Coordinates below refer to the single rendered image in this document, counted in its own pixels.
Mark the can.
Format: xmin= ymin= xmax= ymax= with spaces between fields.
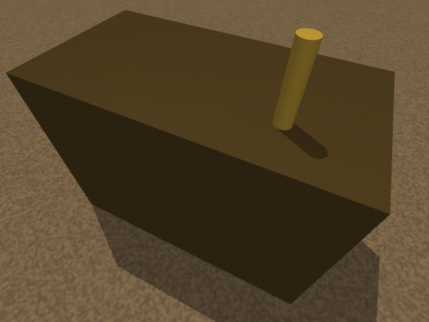
xmin=273 ymin=28 xmax=323 ymax=130

